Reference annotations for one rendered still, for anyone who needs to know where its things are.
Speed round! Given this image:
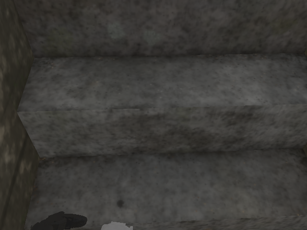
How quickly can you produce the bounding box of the left robot hand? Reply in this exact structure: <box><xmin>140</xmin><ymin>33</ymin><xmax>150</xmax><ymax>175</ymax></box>
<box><xmin>30</xmin><ymin>211</ymin><xmax>87</xmax><ymax>230</ymax></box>

